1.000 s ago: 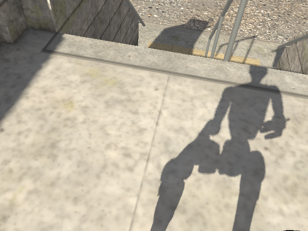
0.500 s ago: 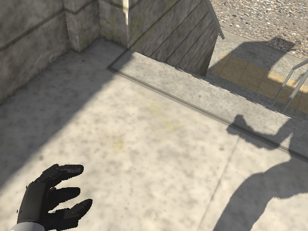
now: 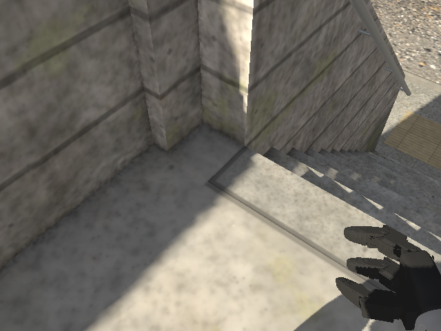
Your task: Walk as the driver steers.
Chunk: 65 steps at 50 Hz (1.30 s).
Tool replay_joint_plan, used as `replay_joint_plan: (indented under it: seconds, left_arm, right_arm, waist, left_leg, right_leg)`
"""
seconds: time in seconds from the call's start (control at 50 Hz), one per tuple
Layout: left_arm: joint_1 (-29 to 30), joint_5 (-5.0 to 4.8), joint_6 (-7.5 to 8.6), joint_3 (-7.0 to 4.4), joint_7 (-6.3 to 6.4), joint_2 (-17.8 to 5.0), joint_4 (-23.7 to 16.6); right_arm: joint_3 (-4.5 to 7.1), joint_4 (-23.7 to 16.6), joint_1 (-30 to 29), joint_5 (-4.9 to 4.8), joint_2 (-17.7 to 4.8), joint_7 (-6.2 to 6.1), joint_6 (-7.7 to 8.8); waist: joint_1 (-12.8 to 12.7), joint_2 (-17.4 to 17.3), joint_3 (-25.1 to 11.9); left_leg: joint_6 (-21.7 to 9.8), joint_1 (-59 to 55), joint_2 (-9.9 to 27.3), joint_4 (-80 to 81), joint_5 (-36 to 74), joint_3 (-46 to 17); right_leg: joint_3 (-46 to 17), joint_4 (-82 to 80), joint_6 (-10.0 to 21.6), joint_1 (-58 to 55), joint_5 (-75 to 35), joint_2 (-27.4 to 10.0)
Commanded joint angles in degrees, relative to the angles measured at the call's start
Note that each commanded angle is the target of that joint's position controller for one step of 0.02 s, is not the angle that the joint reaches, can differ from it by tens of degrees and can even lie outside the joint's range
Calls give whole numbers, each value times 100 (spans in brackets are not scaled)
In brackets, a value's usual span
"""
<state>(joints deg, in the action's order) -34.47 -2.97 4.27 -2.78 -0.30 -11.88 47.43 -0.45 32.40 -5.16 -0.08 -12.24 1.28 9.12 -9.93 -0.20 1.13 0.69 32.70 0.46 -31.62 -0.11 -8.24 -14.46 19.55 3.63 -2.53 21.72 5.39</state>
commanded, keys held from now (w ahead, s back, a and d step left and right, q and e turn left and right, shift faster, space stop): w+e+shift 0.92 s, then w+shift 0.08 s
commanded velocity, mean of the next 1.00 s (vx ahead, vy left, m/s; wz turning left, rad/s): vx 1.00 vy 0.00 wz -0.92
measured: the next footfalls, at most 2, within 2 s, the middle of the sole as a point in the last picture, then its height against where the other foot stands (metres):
left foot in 0.06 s outside the picture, level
right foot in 0.50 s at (332, 315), level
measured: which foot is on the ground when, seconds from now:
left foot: up 0.00-0.04, down 0.06-0.50, up 0.52-0.86, down 0.88-1.00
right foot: down 0.00-0.06, up 0.08-0.48, down 0.50-0.86, up 0.88-1.00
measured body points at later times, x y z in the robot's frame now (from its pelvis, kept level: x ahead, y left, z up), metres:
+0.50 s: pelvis +0.42 -0.06 -0.04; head +0.44 -0.09 +0.40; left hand +0.75 +0.03 -0.09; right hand +0.26 -0.31 -0.17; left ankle +0.21 +0.17 -0.70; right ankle +0.55 -0.19 -0.74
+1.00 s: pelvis +0.79 -0.26 -0.05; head +0.75 -0.26 +0.40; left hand +1.11 -0.24 -0.11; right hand +0.60 -0.50 -0.15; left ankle +0.93 -0.18 -0.74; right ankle +0.64 -0.26 -0.60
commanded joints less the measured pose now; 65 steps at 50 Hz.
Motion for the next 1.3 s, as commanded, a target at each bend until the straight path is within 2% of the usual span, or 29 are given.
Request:
replay_joint_plan:
  seconds: [0.02,0.06,0.08,0.1,0.16,0.22,0.36,0.44,0.48,0.5,0.52,0.54,0.56,0.6,0.66,0.74,0.8,0.86,0.88,0.9,0.92,0.94,0.98,1.04,1.12,1.18,1.24,1.26,1.3]
  left_arm:
    - [699,-43,63,-234,41,-975,-533]
    - [1129,231,51,-131,11,-717,-850]
    - [214,-80,107,122,12,-33,-1013]
    - [424,-237,55,86,117,-424,-926]
    - [1812,132,-21,-14,70,-639,-1153]
    - [1982,-22,-241,14,-79,-336,-1382]
    - [3117,174,-184,69,-354,-626,-1744]
    - [3409,99,-143,-70,-500,-1037,-1969]
    - [1538,-2,-214,-401,-428,-1637,-1538]
    - [201,-25,-298,-617,-313,-2017,-1130]
    - [385,23,-370,-620,-209,-2410,-1064]
    - [770,254,-222,-518,-234,-2344,-1496]
    - [629,238,-160,-495,-222,-1823,-1502]
    - [1170,229,20,-361,-250,-1514,-1424]
    - [1818,285,30,-232,-148,-1184,-1503]
    - [1642,150,-42,-198,143,-1059,-1296]
    - [1460,115,-173,-315,219,-1289,-1060]
    - [2912,239,-205,-270,216,-1224,-1653]
    - [3651,286,-167,-239,165,-1219,-1944]
    - [2680,281,-126,-24,94,-294,-1894]
    - [1354,63,-102,120,121,193,-1765]
    - [865,-107,-148,59,145,-176,-1608]
    - [2233,-20,-308,50,243,-597,-1919]
    - [2409,51,-489,175,125,-508,-2076]
    - [2745,214,-289,251,-73,-525,-2255]
    - [2723,183,-187,18,-281,-1034,-2062]
    - [-312,278,-153,-256,-246,-1217,-1307]
    - [-450,217,-128,-203,-250,-1235,-1271]
    - [1025,126,-120,-124,-226,-1245,-1488]
  right_arm:
    - [501,-315,323,-114,-984,-124,62]
    - [738,-18,2662,-113,-1540,-274,-4]
    - [774,230,3149,-11,-1921,-171,-83]
    - [700,206,2927,-25,-1417,-141,-127]
    - [544,470,2352,98,-780,-147,-232]
    - [485,705,1895,42,-459,-78,-207]
    - [623,999,1909,-1,-1264,-179,-127]
    - [699,1160,2492,50,-1947,-232,-293]
    - [741,977,2205,36,-2151,-260,-441]
    - [681,845,1999,6,-1970,-268,-382]
    - [361,640,2272,205,-849,-215,-171]
    - [241,155,2838,-101,-982,-98,116]
    - [343,103,1889,-216,-1541,-89,243]
    - [293,131,1624,-147,-1283,-211,149]
    - [356,225,1948,-7,-1196,-213,-144]
    - [176,-227,825,236,-687,-186,-201]
    - [277,-426,758,83,-647,-164,-152]
    - [779,229,3573,-72,-1395,-192,-37]
    - [948,572,5099,-97,-1668,-202,-28]
    - [816,509,4857,-72,-1546,-150,-44]
    - [599,74,3654,143,-1289,-90,-38]
    - [492,-127,2935,98,-1076,-19,-95]
    - [510,-6,2404,-114,-1073,7,-99]
    - [362,200,1889,-19,-1032,-20,-71]
    - [420,741,2549,6,-1614,-72,-313]
    - [396,703,2434,63,-1627,-117,-413]
    - [402,522,1624,66,-1684,-23,-334]
    - [313,468,1960,-61,-1218,-71,-322]
    - [235,199,2437,-401,-911,-123,-297]
  waist:
    - [1061,582,-23]
    - [2184,104,-1666]
    - [1674,-2220,-2729]
    - [1748,-2009,-1976]
    - [1549,-225,-155]
    - [1075,-497,219]
    - [1145,253,720]
    - [948,-353,366]
    - [-124,-872,-596]
    - [-731,-478,-1050]
    - [68,1929,-931]
    - [528,1940,-2734]
    - [68,740,-2265]
    - [787,-729,-655]
    - [1367,-327,10]
    - [1038,-83,495]
    - [872,404,-148]
    - [2607,756,-1162]
    - [3617,463,-1545]
    - [2979,-1601,-1475]
    - [1782,-2998,-940]
    - [1049,-2028,-598]
    - [1072,66,727]
    - [730,154,969]
    - [947,-173,-35]
    - [913,-209,-456]
    - [-883,-393,-1195]
    - [-801,1129,-863]
    - [640,1029,-294]
  left_leg:
    - [-80,-2523,-295,364,-287,367]
    - [-643,-5227,1022,69,-1600,-768]
    - [-1587,-6719,2520,1008,-3910,-3983]
    - [-1459,-6150,2436,1483,-4959,-4578]
    - [-1120,-3903,1754,1655,-2190,-1958]
    - [-967,-2893,1542,1973,-1215,-614]
    - [-590,-2448,1119,2484,162,1629]
    - [-368,-3645,1344,1353,4876,2057]
    - [-415,-3200,1409,-994,6705,2038]
    - [-226,-1709,1052,-3011,5005,1969]
    - [32,266,-292,-5837,-2894,1674]
    - [-70,1525,-497,-6724,-3242,-43]
    - [-294,1569,-142,-6067,-2499,-299]
    - [-293,1284,260,-4980,-2089,-144]
    - [-14,438,500,-4017,-1873,-94]
    - [209,-328,287,-1845,-90,488]
    - [250,-2191,-373,-1112,1236,648]
    - [355,-4701,-380,-2218,1021,697]
    - [322,-5791,-218,-1959,256,656]
    - [-303,-5529,770,-953,-926,-604]
    - [-850,-4620,1827,-739,1538,-2247]
    - [-1221,-3958,2317,130,1773,-3109]
    - [-1705,-1929,2152,1152,-2104,-3543]
    - [-1370,-339,1698,574,-820,-1938]
    - [-1376,-1387,1617,357,293,-1030]
    - [-1012,-1839,1300,-176,510,-94]
    - [-279,734,403,-3821,2464,1028]
    - [-116,1705,-475,-6236,-2650,594]
    - [-181,2290,-434,-5706,-2501,-193]
  right_leg:
    - [-999,283,478,1830,-2392,-853]
    - [-354,3384,123,2993,-2293,-430]
    - [240,5341,-61,4648,855,-54]
    - [442,6186,-27,5480,565,-584]
    - [815,6034,18,5363,-373,-1145]
    - [783,5677,1,5119,-348,-1546]
    - [1572,3300,-13,4449,-2874,-1299]
    - [2484,2453,392,3500,-2070,-408]
    - [2558,2669,733,1269,-1508,-1]
    - [1886,2162,1003,-935,-1878,-170]
    - [-72,1896,1471,-2024,-2636,-1030]
    - [-3693,357,2679,-3148,468,-2219]
    - [-3787,-349,2137,-2508,1074,-2074]
    - [-2855,-441,1747,-357,550,-1737]
    - [-1594,-382,1678,1677,-529,-1035]
    - [-525,-133,1395,3276,-1261,-353]
    - [-577,126,1057,3757,-1315,-191]
    - [-389,2462,410,3972,-3603,-104]
    - [-352,4403,2,4281,-3945,-14]
    - [-456,6918,8,4600,912,704]
    - [-606,8525,-16,5153,2206,711]
    - [-261,8667,6,5523,1462,209]
    - [414,8164,65,5921,157,-486]
    - [74,6595,-17,5164,39,-847]
    - [654,4735,-47,4803,-967,-976]
    - [1473,4623,189,3985,-2294,-746]
    - [2367,3664,448,-1163,-1610,-71]
    - [949,2513,935,-1067,-1155,-844]
    - [-1409,1431,1645,749,-1543,-2248]
Keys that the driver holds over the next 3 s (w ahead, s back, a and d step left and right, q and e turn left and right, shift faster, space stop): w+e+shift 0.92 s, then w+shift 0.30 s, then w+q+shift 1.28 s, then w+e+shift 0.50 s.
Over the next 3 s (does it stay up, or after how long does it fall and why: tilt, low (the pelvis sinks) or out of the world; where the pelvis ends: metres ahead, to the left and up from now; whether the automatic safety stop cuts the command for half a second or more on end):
stays up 1.53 -0.99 -0.86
